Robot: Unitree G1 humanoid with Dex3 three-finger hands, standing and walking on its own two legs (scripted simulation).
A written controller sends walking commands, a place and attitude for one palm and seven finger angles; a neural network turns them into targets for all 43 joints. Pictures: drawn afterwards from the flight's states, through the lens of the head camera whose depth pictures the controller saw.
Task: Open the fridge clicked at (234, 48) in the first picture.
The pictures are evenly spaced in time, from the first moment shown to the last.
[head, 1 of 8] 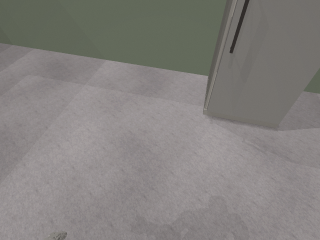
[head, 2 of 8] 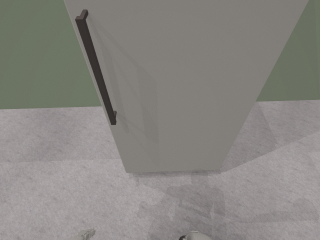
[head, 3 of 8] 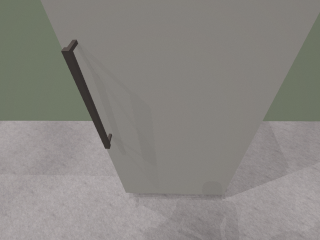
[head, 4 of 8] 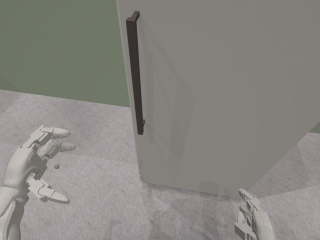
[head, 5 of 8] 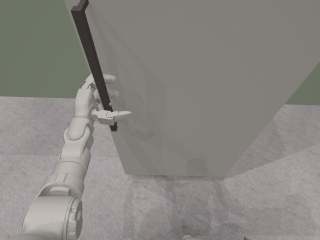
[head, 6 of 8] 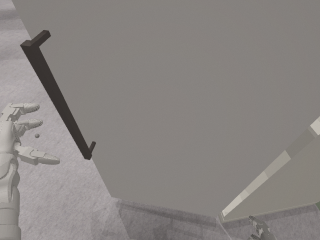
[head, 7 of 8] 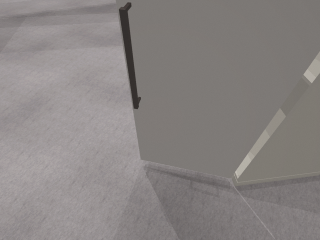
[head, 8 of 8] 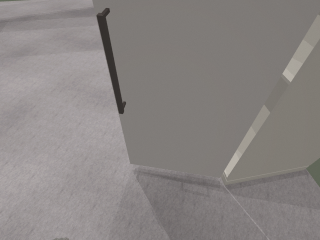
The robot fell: no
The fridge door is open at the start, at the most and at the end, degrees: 0 73 70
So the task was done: yes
